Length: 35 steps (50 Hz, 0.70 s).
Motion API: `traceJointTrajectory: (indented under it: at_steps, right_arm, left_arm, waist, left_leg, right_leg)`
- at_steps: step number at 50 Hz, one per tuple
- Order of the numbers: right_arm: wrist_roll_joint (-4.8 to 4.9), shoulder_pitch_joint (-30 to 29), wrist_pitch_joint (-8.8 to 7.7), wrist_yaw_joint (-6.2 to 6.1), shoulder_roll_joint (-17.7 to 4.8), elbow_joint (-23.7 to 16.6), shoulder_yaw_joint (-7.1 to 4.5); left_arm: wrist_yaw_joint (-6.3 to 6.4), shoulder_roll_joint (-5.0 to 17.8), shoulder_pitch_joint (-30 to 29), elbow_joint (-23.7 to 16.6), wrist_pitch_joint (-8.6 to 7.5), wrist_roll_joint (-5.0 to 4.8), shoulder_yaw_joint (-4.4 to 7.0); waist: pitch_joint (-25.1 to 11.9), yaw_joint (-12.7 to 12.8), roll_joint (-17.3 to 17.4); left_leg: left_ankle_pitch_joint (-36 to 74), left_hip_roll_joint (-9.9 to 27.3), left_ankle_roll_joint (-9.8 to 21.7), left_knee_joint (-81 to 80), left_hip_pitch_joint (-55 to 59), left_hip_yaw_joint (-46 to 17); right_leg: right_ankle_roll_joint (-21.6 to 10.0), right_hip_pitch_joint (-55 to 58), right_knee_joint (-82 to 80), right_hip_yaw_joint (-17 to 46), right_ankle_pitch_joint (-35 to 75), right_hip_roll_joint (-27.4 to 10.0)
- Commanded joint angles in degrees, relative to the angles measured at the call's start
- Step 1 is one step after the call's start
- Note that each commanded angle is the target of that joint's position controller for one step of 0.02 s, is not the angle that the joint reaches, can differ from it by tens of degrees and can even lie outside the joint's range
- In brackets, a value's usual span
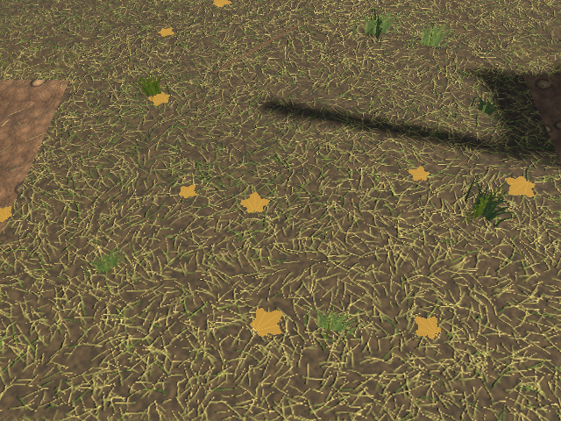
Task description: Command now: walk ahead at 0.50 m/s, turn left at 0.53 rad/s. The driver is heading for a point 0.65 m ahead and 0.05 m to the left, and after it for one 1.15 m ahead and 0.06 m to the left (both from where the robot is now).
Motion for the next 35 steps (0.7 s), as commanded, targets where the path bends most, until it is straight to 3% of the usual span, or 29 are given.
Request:
traceJointTrajectory:
  at_steps: [1,3,5,7,8,9,10,11,12,13,14,15,17,22,26,30,32,33,35]
  right_arm:
    - [-0.18,-6.6,-0.62,0.90,-0.1,-5.7,0.98]
    - [-0.39,-8.3,-0.60,0.94,-0.8,-6.7,0.90]
    - [-0.59,-7.4,-0.51,0.52,-1.7,-6.9,0.52]
    - [-0.66,0.2,-0.88,-0.22,-3.5,-5.0,-0.50]
    - [-1.07,8.9,-1.46,-0.94,-5.0,-2.2,-1.52]
    - [-1.50,16.6,-1.63,-1.99,-10.4,-0.4,-3.27]
    - [0.10,13.3,-1.00,-2.40,-16.5,-2.0,-4.66]
    - [1.06,14.6,-0.23,-2.75,-15.2,-2.6,-4.47]
    - [1.27,11.9,-0.29,-3.33,-12.7,-1.8,-3.79]
    - [1.40,9.7,-0.72,-3.45,-9.6,-1.4,-2.95]
    - [1.62,7.7,-1.26,-3.64,-8.2,-1.5,-2.45]
    - [1.62,6.0,-1.91,-3.63,-6.1,-1.8,-1.72]
    - [1.73,6.9,-3.46,-3.31,-5.0,-0.9,-1.03]
    - [1.43,12.8,-4.69,-2.99,-6.3,2.2,-0.90]
    - [1.00,14.8,-5.22,-3.47,-5.8,3.5,-0.30]
    - [0.65,16.7,-5.40,-4.52,-4.8,5.4,0.47]
    - [0.48,17.1,-5.32,-5.09,-5.0,6.3,0.75]
    - [0.35,16.5,-5.33,-5.37,-5.6,6.6,0.78]
    - [0.13,15.7,-5.05,-6.06,-7.5,6.9,0.47]
  left_arm:
    - [0.31,7.3,-1.0,-2.6,-0.78,0.02,1.43]
    - [0.52,8.2,0.5,-1.7,-0.22,0.06,1.70]
    - [0.81,9.6,0.8,-1.1,0.51,0.18,1.99]
    - [0.99,11.5,0.9,-0.8,1.70,0.28,2.45]
    - [0.91,11.8,0.4,-1.2,2.20,0.10,2.44]
    - [0.70,9.4,1.0,-3.0,2.14,0.39,1.75]
    - [-0.50,4.8,0.6,-7.8,1.64,-0.47,1.06]
    - [-0.65,9.4,-7.2,-9.3,0.96,0.19,1.69]
    - [-0.89,8.0,-9.2,-9.9,0.23,-0.64,1.23]
    - [-0.70,7.4,-7.6,-8.9,-0.17,-0.68,1.04]
    - [-0.65,7.2,-7.3,-8.8,0.49,0.24,1.08]
    - [-0.73,6.5,-4.6,-7.4,1.69,1.15,0.88]
    - [-1.44,5.2,-2.2,-6.2,3.40,1.55,0.61]
    - [-2.22,5.4,-11.5,-7.9,4.20,0.46,0.79]
    - [-2.61,4.7,-16.7,-8.9,3.89,-0.16,0.56]
    - [-3.13,4.1,-21.7,-10.5,3.52,0.28,0.05]
    - [-3.34,3.5,-22.8,-11.3,3.32,0.49,-0.25]
    - [-3.26,3.6,-21.8,-11.2,3.31,0.45,-0.20]
    - [-2.82,4.9,-16.2,-9.8,3.31,0.54,0.35]
  waist:
    - [4.0,-0.3,-6.8]
    - [4.2,0.0,-6.5]
    - [2.5,-1.0,-7.2]
    - [-2.7,-4.4,-7.8]
    - [-7.7,-8.3,-5.6]
    - [-13.6,-10.7,0.4]
    - [-18.0,-6.6,14.0]
    - [-15.5,-9.8,2.4]
    - [-8.4,-7.8,0.0]
    - [-3.5,-4.7,-3.6]
    - [-1.8,-2.5,-3.9]
    - [-2.5,-0.8,-3.7]
    - [-3.2,0.3,-2.3]
    - [1.0,-3.0,-0.6]
    - [2.6,-4.9,0.1]
    - [4.8,-6.1,0.0]
    - [4.8,-5.9,0.3]
    - [3.8,-5.0,0.9]
    - [-0.2,-2.1,3.3]
  left_leg:
    - [2.4,-0.2,1.2,-8.1,1.9,2.9]
    - [-0.8,-1.4,2.9,-11.3,3.2,4.6]
    - [-6.2,-4.4,5.1,-13.2,7.3,6.9]
    - [-11.8,-8.9,7.9,-15.3,16.6,7.9]
    - [-9.9,-10.5,9.7,-19.9,28.4,6.8]
    - [-16.6,-0.1,12.5,-21.9,42.7,-7.6]
    - [-17.5,14.8,21.7,-30.3,57.2,-41.0]
    - [-11.9,14.7,20.8,-34.3,55.4,-40.6]
    - [-5.7,13.6,19.5,-33.9,48.8,-31.9]
    - [2.9,10.8,17.0,-34.4,40.2,-26.4]
    - [7.6,7.7,15.3,-34.8,35.2,-22.0]
    - [11.0,6.1,13.9,-35.5,32.3,-18.3]
    - [15.1,4.7,13.6,-37.6,29.8,-14.4]
    - [15.0,3.8,9.0,-41.9,33.5,-8.9]
    - [15.5,4.2,6.5,-43.0,38.2,-4.4]
    - [21.1,5.8,5.7,-42.8,43.4,-0.6]
    - [29.0,6.6,5.1,-40.3,45.9,1.3]
    - [38.0,6.8,4.5,-37.4,46.6,2.5]
    - [56.8,7.5,3.5,-27.2,48.5,4.0]
  right_leg:
    - [-5.7,-2.8,-5.3,3.3,24.4,-15.7]
    - [-5.1,0.9,-3.1,1.8,29.7,-16.6]
    - [-4.4,4.2,3.3,-0.3,45.5,-16.8]
    - [-4.0,5.4,17.7,-1.6,57.1,-16.8]
    - [-2.8,0.5,30.6,-2.6,50.9,-15.7]
    - [-0.9,-12.5,47.8,-2.5,28.5,-13.8]
    - [3.0,-37.5,68.5,3.2,-15.4,-0.3]
    - [2.6,-44.1,69.8,13.6,-12.0,-2.1]
    - [1.9,-44.9,66.8,14.4,-6.4,-4.9]
    - [1.8,-40.9,60.3,14.4,-3.6,-6.9]
    - [2.1,-37.3,56.4,15.1,-3.5,-8.0]
    - [2.3,-33.2,54.2,14.8,-2.7,-8.5]
    - [2.7,-30.5,51.3,13.3,-1.4,-8.2]
    - [2.1,-38.4,41.4,12.6,9.7,-8.6]
    - [0.7,-40.8,33.6,14.0,15.5,-5.6]
    - [-0.9,-41.2,25.9,11.4,16.0,-3.2]
    - [-2.2,-38.7,22.0,8.8,13.4,-1.7]
    - [-3.3,-35.6,20.6,7.2,11.0,-0.2]
    - [-5.7,-28.4,20.1,4.7,5.0,3.4]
